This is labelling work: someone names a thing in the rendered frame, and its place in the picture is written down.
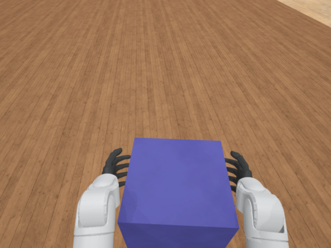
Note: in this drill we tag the carton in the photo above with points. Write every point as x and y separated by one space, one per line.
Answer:
177 195

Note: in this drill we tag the left robot forearm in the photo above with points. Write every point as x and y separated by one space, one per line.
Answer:
95 216

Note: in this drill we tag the right robot forearm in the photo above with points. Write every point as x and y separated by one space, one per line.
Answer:
264 219

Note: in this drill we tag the right robot hand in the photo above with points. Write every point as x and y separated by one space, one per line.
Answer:
242 170

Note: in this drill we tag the left robot hand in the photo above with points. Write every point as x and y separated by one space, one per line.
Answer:
112 168

